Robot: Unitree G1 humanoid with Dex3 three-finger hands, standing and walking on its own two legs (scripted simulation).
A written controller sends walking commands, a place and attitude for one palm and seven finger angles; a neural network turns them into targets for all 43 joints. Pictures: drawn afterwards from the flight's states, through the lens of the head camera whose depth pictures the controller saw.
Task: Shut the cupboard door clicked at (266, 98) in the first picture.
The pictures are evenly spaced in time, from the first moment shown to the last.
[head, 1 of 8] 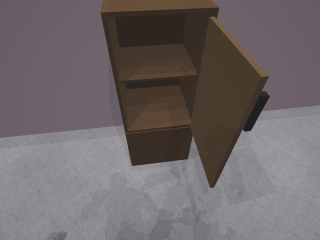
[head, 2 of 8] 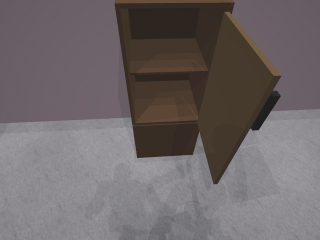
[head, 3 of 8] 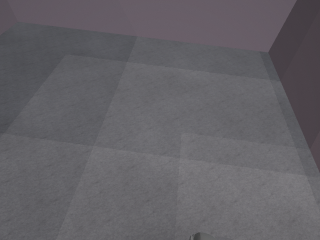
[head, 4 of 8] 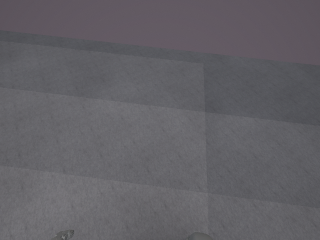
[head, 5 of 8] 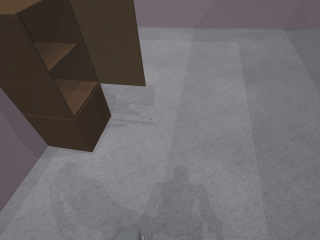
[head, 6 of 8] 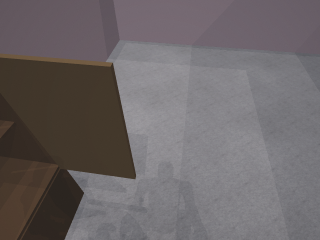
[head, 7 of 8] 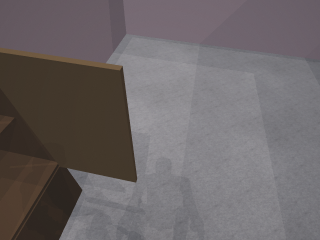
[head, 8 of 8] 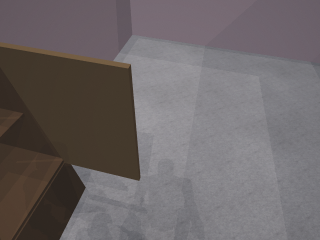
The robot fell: no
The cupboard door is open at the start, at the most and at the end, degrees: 90 90 90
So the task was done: no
